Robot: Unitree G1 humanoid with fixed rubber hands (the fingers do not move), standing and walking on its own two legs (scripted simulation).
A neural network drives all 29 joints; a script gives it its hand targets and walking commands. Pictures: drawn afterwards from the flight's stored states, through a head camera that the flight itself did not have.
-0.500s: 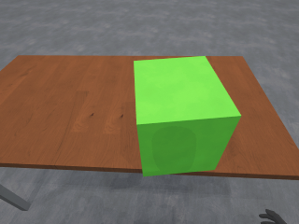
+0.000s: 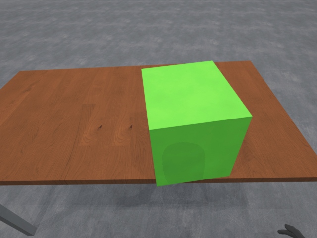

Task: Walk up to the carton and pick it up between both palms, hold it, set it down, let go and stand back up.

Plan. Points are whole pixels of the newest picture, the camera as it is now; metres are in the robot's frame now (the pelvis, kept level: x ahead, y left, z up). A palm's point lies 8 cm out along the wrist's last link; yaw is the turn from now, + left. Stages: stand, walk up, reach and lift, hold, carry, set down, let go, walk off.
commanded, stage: walk up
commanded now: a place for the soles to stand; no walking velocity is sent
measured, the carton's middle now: (185, 122) +0.44 -0.06 +0.06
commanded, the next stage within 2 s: none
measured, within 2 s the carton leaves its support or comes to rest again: neither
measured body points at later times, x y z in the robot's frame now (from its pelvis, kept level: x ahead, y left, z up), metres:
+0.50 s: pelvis +0.00 +0.03 +0.00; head -0.01 +0.01 +0.45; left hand +0.08 +0.37 -0.08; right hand +0.09 -0.31 -0.10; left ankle +0.00 +0.14 -0.73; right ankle +0.05 -0.11 -0.73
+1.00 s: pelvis -0.01 +0.03 +0.00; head +0.00 +0.02 +0.45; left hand +0.11 +0.37 -0.08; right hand +0.10 -0.30 -0.10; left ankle -0.02 +0.15 -0.73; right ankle +0.05 -0.11 -0.73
